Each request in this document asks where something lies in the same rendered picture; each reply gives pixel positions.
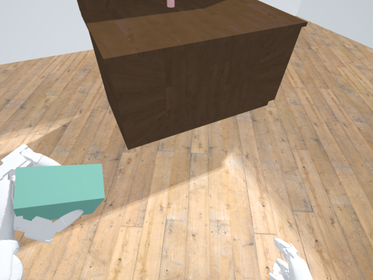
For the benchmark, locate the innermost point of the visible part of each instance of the sponge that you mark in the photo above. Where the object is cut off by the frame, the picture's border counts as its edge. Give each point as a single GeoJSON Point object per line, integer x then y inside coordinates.
{"type": "Point", "coordinates": [53, 191]}

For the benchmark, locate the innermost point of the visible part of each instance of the robot left hand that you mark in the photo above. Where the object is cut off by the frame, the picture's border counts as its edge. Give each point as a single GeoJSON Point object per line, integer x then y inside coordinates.
{"type": "Point", "coordinates": [39, 228]}

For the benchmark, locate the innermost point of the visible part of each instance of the left robot forearm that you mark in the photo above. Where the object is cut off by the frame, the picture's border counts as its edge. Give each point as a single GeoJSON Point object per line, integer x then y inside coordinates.
{"type": "Point", "coordinates": [11, 267]}

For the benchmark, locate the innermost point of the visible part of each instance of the table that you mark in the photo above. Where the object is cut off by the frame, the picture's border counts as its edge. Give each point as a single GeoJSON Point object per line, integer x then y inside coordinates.
{"type": "Point", "coordinates": [170, 70]}

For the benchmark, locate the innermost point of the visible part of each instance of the robot right hand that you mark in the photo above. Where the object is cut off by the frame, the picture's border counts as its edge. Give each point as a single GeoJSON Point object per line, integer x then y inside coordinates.
{"type": "Point", "coordinates": [296, 269]}

